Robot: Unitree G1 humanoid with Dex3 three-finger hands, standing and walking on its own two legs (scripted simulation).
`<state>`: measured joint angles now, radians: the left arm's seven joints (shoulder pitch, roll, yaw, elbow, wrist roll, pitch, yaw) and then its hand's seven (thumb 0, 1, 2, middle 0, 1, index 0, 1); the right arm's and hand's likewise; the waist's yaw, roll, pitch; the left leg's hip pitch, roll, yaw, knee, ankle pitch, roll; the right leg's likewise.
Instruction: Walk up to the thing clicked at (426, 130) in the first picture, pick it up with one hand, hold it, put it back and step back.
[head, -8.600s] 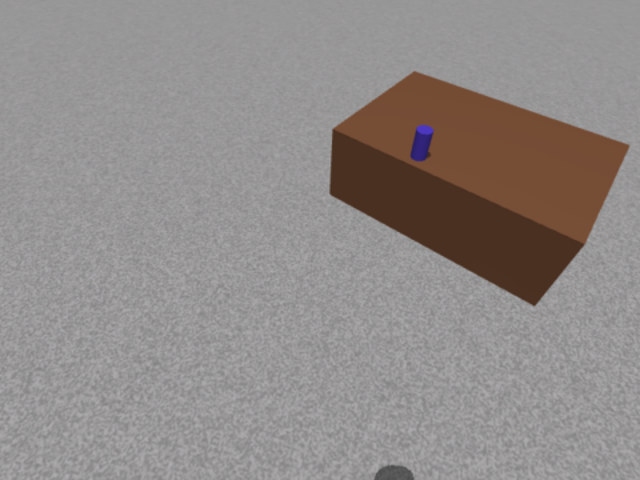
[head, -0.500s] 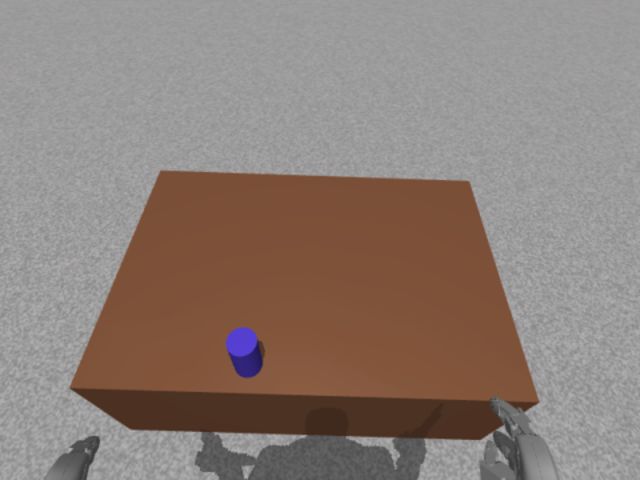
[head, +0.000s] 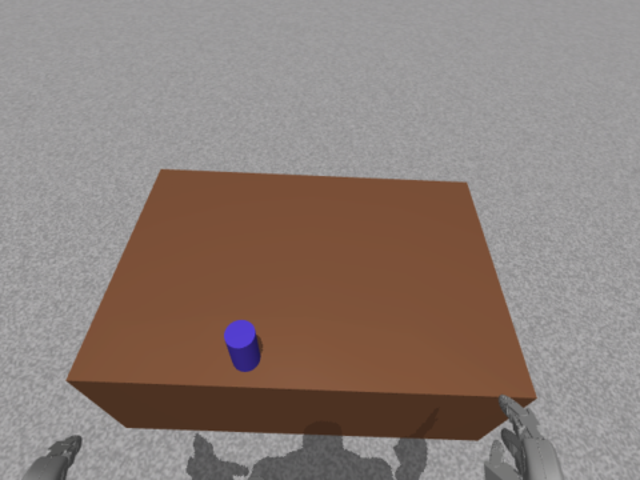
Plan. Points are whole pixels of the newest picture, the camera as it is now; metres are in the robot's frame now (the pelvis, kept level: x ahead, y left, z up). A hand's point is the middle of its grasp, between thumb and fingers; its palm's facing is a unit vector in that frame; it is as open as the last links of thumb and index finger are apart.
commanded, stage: go down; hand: left
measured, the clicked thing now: (243, 346) +0.43 +0.15 -0.29
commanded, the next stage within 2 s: none
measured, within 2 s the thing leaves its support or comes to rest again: neither
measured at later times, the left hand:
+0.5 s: hand (83, 421) +0.22 +0.30 -0.05, palm faces +0.14 -0.95 -0.29, open 17.3 cm
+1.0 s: hand (75, 360) +0.29 +0.32 -0.02, palm faces +0.13 -0.97 -0.19, open 17.5 cm
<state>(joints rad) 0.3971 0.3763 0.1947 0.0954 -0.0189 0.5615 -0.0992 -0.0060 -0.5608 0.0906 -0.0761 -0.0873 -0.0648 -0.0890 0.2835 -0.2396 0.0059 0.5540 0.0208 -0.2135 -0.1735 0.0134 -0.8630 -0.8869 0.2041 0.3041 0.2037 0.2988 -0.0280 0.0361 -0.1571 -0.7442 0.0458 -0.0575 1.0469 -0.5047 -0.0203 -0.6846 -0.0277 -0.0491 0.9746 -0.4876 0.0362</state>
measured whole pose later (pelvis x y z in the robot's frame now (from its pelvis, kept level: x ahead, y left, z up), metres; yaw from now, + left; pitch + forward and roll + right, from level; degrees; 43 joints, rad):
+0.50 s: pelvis +0.00 +0.00 +0.00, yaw +0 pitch +11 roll -3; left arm 0.16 0.47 0.30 0.24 -0.07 0.44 -0.15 -0.01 -0.51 0.10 -0.07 -0.05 -0.04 -0.07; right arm 0.27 -0.24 0.03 0.63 0.02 -0.28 -0.20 0.01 -0.88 -0.90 0.21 0.30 0.20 0.30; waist -0.04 0.02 -0.12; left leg -0.75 0.05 -0.07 1.05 -0.50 -0.02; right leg -0.69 -0.03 -0.06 0.97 -0.48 0.04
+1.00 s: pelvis -0.01 +0.00 +0.00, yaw -1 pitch +13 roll -3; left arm -0.16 0.55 0.44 0.65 -0.06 0.12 -0.34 -0.01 -0.54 0.09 -0.07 -0.02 -0.03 -0.05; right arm 0.33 -0.26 0.01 0.70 -0.01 -0.24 -0.15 0.01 -0.92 -0.91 0.20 0.30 0.20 0.30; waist -0.04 0.00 -0.09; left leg -0.79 0.05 -0.04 1.04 -0.48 -0.02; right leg -0.74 -0.02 -0.03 0.96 -0.45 0.04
